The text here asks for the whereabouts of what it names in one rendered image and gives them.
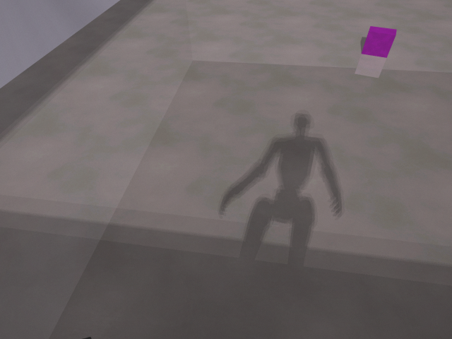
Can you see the carton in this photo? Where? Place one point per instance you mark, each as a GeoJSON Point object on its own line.
{"type": "Point", "coordinates": [379, 41]}

